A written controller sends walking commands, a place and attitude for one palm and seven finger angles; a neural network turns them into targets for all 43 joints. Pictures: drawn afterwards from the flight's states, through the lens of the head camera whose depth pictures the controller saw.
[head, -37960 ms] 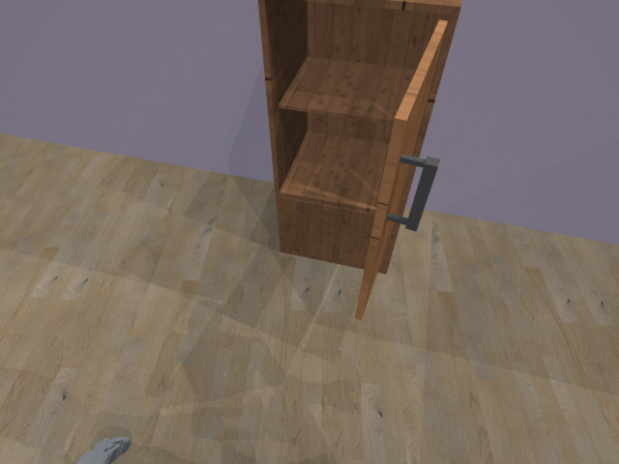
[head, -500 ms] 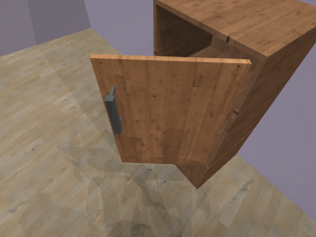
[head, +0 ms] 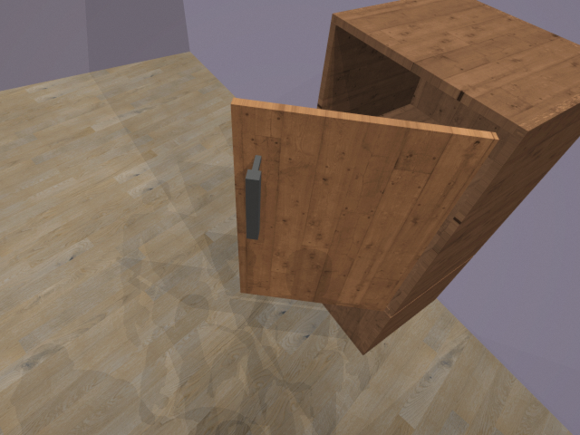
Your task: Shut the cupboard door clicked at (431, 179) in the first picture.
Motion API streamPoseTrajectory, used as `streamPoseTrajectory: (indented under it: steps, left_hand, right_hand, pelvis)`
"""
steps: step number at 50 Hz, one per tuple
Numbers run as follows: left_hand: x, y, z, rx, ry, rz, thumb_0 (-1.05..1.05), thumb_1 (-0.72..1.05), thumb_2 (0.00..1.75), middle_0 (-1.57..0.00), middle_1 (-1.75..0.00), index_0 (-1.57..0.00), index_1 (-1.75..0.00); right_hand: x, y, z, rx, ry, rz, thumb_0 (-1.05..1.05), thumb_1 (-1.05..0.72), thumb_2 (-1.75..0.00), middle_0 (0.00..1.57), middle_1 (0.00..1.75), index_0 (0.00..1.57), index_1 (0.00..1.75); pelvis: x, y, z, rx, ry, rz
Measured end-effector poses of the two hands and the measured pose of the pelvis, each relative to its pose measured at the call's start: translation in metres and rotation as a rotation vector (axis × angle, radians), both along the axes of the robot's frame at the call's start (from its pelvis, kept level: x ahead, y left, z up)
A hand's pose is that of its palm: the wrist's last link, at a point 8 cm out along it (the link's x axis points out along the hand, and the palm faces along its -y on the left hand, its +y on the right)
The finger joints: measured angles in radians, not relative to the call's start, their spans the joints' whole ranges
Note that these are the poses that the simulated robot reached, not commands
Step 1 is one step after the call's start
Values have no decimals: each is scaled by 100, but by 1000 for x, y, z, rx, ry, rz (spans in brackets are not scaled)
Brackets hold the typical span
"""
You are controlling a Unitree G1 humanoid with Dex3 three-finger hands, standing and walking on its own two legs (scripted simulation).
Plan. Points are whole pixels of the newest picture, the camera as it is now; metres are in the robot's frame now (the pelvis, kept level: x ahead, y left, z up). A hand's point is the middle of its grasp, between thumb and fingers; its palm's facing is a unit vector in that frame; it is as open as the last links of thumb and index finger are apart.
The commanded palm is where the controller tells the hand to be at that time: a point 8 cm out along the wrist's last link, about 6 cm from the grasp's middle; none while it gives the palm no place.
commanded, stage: come to a stop and stand still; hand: left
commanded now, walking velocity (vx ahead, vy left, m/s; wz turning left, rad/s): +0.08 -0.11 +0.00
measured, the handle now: (255, 199) +0.49 +0.11 +0.00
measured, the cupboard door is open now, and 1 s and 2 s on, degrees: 49 49 49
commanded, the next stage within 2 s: look again from close up in 0.74 s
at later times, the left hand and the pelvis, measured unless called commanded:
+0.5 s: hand out of the picture -0.01 +0.12 -0.18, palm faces +0.02 -0.98 -0.17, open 7.3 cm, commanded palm none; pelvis -0.01 -0.04 +0.00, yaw -1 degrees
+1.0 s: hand out of the picture -0.01 +0.15 -0.18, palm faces +0.04 -0.98 -0.21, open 7.4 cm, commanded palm none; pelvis -0.01 -0.02 -0.01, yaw +0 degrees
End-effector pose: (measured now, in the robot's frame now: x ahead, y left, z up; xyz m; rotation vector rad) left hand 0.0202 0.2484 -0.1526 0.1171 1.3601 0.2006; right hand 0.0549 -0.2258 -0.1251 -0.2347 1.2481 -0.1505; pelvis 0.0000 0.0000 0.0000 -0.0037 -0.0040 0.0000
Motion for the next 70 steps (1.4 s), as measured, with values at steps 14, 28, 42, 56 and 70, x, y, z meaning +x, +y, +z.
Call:
streamPoseTrajectory:
  steps: [14,28,42,56,70]
  left_hand:
    - [-26,-53,9,-14,54,-55,1,91,90,-20,-30,-20,-30]
    - [-39,-81,6,-34,76,-37,2,93,90,-20,-30,-20,-30]
    - [-45,-90,2,-62,94,-19,1,91,90,-20,-30,-20,-30]
    - [-30,-11,2,46,-46,-42,1,91,90,-20,-30,-20,-30]
    - [-33,39,7,48,-96,-93,1,91,90,-20,-30,-20,-30]
  right_hand:
    - [-65,-28,-21,57,133,-108,1,-91,-90,20,30,20,30]
    - [-106,-32,-19,79,244,-122,1,-91,-90,20,30,20,30]
    - [-88,-27,-19,72,208,-119,1,-91,-90,20,30,20,30]
    - [-16,-15,-16,21,-49,-45,1,-91,-90,20,30,20,30]
    - [-25,21,-3,8,-100,3,1,-90,-90,20,30,20,30]
  pelvis:
    - [-8,-26,0,9,-1,-17]
    - [-10,-46,2,8,-20,-10]
    - [-4,-43,2,7,-21,-16]
    - [-20,-2,-10,-8,-22,-8]
    - [-48,38,-6,-11,-31,-21]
